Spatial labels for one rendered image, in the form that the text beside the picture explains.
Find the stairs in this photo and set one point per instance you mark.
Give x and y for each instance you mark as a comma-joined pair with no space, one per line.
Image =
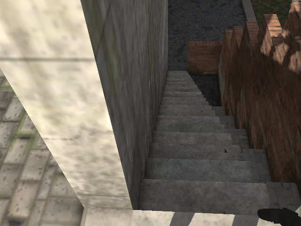
192,165

